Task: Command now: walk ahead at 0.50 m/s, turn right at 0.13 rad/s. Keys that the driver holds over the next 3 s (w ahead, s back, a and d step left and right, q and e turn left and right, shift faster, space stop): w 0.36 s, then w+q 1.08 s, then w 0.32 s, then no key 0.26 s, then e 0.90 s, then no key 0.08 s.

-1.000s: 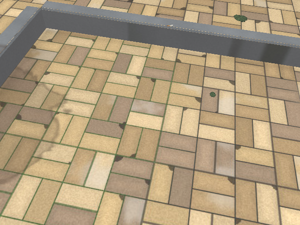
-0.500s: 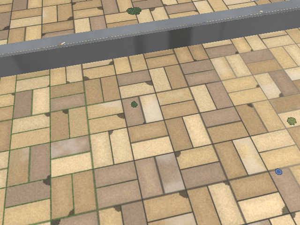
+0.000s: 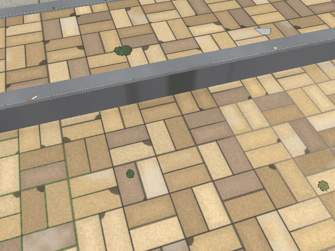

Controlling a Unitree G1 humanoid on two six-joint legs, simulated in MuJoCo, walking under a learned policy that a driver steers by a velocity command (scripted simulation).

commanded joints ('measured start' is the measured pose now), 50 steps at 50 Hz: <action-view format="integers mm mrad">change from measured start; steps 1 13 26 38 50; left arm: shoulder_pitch -16 -335 -45 -75 -27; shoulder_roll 108 13 156 49 156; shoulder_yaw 17 -27 32 12 40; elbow -80 -171 -101 -38 -3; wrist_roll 17 21 24 6 11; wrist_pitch -15 17 -8 -56 0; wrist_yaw -9 -47 -3 5 25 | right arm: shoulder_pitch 179 310 360 85 210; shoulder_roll -122 -107 -127 -28 -103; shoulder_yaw -45 -30 -35 -31 -58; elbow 14 143 155 65 64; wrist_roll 20 33 32 7 -11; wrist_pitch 4 -32 4 59 36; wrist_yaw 1 5 -22 38 30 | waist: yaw -77 -78 30 -53 -168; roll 34 80 -68 -51 -50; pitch -79 20 -229 30 -147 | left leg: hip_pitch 417 315 -187 -263 245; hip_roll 369 178 34 133 -68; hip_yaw -567 -129 -126 -65 84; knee -332 -461 633 384 -60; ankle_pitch -197 260 -324 93 -88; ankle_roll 197 121 30 -41 151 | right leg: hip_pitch -476 -489 302 25 153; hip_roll -95 -205 -537 -356 -387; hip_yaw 13 -150 416 -212 -391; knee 365 -159 -631 -787 -129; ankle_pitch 69 396 75 507 1094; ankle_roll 0 86 -135 -47 6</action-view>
